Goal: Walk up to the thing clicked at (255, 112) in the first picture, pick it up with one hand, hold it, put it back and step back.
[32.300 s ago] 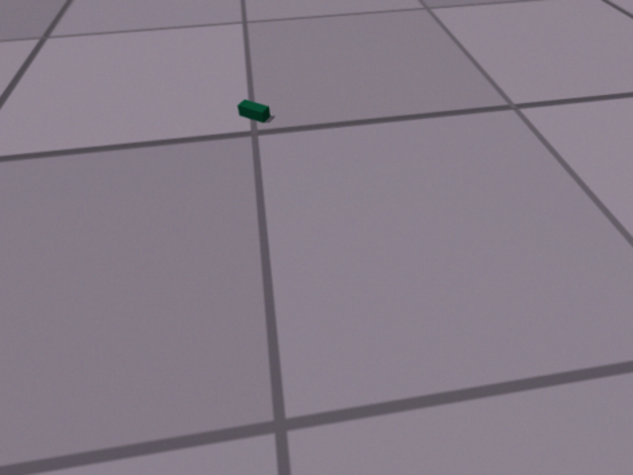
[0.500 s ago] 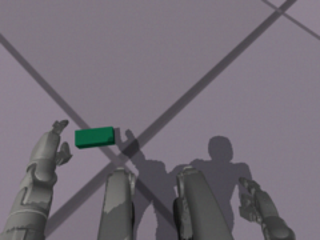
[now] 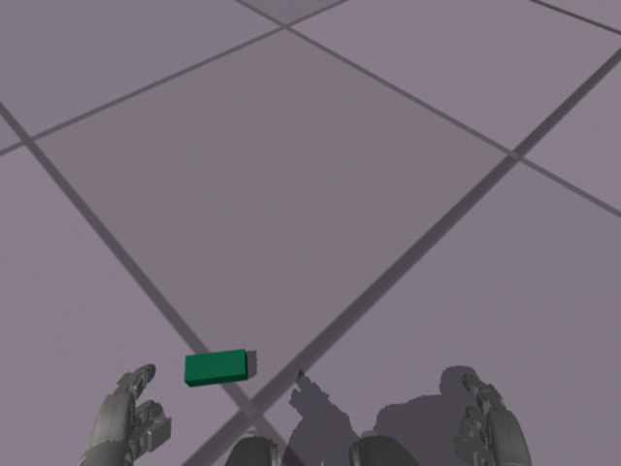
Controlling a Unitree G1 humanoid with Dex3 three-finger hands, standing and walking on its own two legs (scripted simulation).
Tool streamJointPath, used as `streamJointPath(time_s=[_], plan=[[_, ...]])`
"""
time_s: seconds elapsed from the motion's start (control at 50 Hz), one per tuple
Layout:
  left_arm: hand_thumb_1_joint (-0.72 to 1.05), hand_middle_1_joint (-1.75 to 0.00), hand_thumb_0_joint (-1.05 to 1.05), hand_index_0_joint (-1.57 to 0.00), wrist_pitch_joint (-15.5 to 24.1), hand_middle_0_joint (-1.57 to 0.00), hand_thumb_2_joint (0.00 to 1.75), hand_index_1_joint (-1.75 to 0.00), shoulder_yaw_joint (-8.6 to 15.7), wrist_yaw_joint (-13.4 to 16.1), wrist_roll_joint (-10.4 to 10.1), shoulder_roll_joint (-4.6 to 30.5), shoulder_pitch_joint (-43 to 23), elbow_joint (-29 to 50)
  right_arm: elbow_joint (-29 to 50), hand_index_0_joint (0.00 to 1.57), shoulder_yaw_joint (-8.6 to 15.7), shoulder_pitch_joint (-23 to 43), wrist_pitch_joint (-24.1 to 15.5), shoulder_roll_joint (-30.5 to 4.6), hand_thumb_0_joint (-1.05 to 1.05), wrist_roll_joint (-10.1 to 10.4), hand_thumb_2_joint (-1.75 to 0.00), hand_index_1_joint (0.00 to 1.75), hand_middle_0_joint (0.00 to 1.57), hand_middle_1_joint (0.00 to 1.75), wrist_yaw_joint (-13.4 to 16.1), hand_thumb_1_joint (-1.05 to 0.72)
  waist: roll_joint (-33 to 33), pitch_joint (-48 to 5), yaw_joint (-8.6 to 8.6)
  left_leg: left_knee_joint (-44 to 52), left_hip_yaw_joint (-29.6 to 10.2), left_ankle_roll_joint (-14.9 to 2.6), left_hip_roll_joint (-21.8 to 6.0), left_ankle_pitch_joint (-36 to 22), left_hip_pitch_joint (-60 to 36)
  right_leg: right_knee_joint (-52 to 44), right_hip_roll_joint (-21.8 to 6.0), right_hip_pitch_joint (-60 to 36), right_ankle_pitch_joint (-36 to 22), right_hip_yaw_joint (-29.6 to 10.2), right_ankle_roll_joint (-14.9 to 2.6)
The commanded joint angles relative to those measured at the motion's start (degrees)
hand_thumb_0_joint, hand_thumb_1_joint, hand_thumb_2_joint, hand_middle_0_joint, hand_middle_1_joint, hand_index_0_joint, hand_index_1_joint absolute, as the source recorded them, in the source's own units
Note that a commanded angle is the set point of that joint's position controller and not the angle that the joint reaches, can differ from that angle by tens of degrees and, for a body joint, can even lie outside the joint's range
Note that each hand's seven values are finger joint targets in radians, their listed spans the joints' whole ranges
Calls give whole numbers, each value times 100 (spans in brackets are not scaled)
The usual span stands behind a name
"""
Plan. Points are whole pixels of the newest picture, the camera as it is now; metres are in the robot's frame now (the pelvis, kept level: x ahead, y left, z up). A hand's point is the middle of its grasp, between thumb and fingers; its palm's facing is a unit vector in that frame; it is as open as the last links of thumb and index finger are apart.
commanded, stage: home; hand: left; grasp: from above
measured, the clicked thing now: (217, 368) +0.45 +0.24 -0.65
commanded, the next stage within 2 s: none
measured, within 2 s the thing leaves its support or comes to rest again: neither
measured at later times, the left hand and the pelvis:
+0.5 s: hand (157, 453) +0.17 +0.18 -0.01, palm faces +0.08 -0.98 -0.20, open 7.4 cm; pelvis +0.01 +0.00 +0.03, yaw +1 degrees
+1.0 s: hand (160, 453) +0.17 +0.18 -0.01, palm faces +0.06 -0.98 -0.21, open 7.4 cm; pelvis +0.01 -0.01 +0.03, yaw +1 degrees
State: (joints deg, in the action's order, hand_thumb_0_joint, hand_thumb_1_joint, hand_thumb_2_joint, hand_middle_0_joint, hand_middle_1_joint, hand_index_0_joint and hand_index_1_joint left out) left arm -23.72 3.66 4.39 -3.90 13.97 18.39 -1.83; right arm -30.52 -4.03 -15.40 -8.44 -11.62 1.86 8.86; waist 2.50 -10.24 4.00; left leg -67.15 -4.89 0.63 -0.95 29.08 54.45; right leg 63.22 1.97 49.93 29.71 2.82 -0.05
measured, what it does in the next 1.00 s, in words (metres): stands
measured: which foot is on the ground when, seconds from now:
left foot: down 0.00-1.00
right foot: down 0.00-1.00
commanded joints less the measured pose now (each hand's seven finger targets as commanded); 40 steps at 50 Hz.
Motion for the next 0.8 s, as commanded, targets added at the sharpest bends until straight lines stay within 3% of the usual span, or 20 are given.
streamJointPath(time_s=[0.0, 0.08, 0.26, 0.38, 0.78], plan=[[90, -30, 0, -20, 158, -20, 90, -30, 272, 6, 30, 547, 398, 1563, 889, 20, 375, 120, -403, -672, 0, -31, -90, 30, 20, 30, 198, -90, 292, -957, -59, 1423, 165, -141, 84, -1456, -1773, -1424, 31, -1189, -1493, -18, -64], [90, -30, 0, -20, 75, -20, 90, -30, 156, -63, 17, 403, 877, 1833, 955, 20, 397, 63, -512, -674, 0, -66, -90, 30, 20, 30, 246, -90, 78, -674, -53, 1622, 171, -156, 89, -1716, -1978, -1658, 40, -1437, -1708, 25, -39], [90, -30, 0, -20, 81, -20, 90, -30, 122, -273, 81, 416, 895, 1876, 1010, 20, 461, 197, -742, -770, 0, -125, -90, 30, 20, 30, 263, -90, -135, -73, -56, 1894, 195, -190, 118, -1174, -1997, -1978, -1, -1376, -1166, 44, 19], [90, -30, 0, -20, 100, -20, 90, -30, 184, -317, 119, 472, 860, 1900, 970, 20, 485, 209, -836, -795, 0, -148, -90, 30, 20, 30, 242, -90, -3, -250, -102, 1834, 247, -172, 130, -1470, -2183, -1894, -24, -1511, -1470, 11, 23], [90, -30, 0, -20, 122, -20, 90, -30, 200, -297, 104, 501, 903, 1959, 938, 20, 481, 253, -921, -803, 0, -147, -90, 30, 20, 30, 250, -90, 6, -346, -155, 1928, 212, -163, 106, -1083, -2142, -1912, -11, -1485, -1080, 1, -3]])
